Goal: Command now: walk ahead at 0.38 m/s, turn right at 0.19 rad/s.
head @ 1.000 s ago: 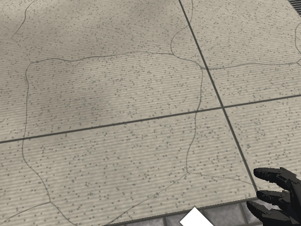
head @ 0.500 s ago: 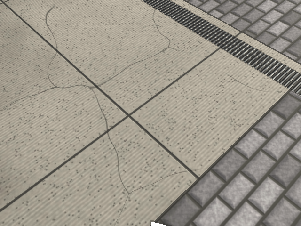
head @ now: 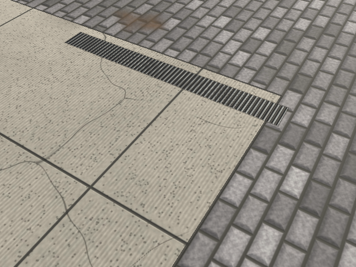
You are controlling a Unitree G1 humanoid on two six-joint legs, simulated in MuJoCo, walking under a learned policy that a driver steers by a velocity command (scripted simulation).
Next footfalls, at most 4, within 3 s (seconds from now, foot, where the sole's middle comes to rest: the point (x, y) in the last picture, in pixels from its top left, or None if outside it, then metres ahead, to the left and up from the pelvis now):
0.04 left None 0.02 0.12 -0.77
0.44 right None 0.40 -0.12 -0.77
0.82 left None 0.41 0.12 -0.77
2.34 right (217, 195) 0.83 -0.12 -0.77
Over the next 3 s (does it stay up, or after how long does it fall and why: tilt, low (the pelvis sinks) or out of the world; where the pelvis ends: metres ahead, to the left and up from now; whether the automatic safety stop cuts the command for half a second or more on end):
stays up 1.17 0.12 -0.01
